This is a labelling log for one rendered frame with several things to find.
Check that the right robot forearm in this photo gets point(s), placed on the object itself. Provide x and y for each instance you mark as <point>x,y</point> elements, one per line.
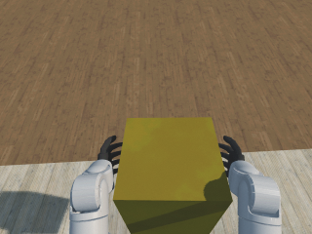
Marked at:
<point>259,199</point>

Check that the carton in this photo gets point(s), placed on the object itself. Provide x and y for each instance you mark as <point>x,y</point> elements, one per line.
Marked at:
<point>171,178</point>

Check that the robot left hand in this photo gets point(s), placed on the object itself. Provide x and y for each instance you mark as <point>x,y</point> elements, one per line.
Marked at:
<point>106,154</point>

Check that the robot right hand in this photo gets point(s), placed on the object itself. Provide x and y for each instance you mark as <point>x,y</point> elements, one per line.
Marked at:
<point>235,153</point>

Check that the left robot forearm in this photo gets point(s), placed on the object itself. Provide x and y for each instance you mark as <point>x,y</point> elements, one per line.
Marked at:
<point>89,199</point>

